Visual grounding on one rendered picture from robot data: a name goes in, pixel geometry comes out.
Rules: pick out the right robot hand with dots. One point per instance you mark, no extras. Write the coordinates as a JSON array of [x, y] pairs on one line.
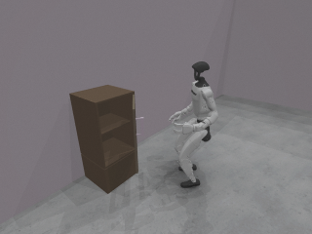
[[178, 116]]

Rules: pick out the right robot forearm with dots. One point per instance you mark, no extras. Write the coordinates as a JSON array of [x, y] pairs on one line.
[[188, 109]]

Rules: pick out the left robot hand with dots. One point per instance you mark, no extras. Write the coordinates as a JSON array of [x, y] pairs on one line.
[[186, 128]]

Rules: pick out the humanoid robot head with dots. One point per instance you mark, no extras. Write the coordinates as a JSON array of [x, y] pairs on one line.
[[199, 67]]

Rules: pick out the left robot forearm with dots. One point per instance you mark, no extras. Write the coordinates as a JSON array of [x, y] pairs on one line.
[[204, 124]]

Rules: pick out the left robot upper arm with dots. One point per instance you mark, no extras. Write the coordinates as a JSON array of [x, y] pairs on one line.
[[208, 96]]

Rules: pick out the cupboard door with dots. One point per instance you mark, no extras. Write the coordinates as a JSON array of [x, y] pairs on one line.
[[135, 131]]

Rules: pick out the handle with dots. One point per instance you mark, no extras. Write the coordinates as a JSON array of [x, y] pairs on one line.
[[141, 126]]

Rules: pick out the left robot foot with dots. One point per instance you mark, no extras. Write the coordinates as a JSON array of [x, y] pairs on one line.
[[189, 183]]

